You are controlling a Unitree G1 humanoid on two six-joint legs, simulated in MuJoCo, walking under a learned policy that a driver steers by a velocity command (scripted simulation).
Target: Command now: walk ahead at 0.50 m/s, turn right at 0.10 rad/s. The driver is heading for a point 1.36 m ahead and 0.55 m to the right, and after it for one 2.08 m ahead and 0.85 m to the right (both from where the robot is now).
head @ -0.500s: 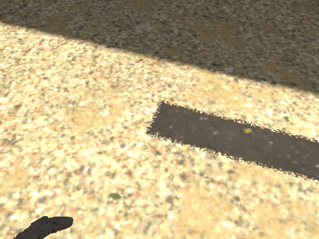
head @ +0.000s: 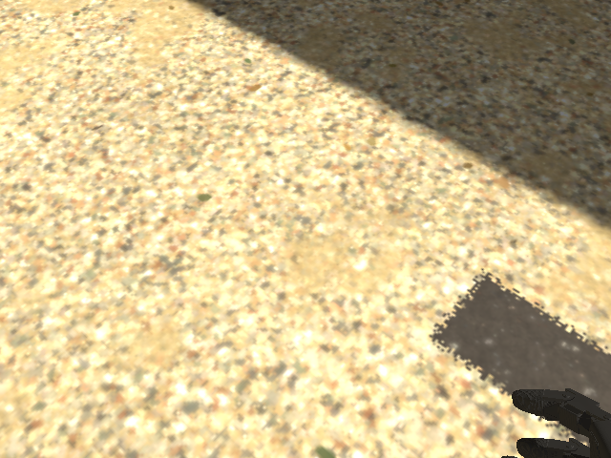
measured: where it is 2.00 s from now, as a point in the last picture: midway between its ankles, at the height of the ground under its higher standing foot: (532, 270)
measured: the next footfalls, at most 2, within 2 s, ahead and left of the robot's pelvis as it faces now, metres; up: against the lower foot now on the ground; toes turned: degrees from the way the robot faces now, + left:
left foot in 0.02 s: +0.18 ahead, +0.13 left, +0.00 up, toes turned +1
right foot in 0.56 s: +0.43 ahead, -0.17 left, +0.00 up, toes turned -20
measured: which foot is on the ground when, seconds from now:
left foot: up 0.00-0.00, down 0.02-0.56, up 0.58-1.00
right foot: down 0.00-0.02, up 0.04-0.54, down 0.56-1.00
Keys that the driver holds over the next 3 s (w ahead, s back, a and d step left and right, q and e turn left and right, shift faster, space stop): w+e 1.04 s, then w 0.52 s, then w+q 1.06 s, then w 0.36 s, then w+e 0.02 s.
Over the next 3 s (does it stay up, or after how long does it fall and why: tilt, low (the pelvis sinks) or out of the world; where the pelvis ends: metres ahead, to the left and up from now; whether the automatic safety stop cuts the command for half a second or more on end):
stays up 1.47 -0.62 0.00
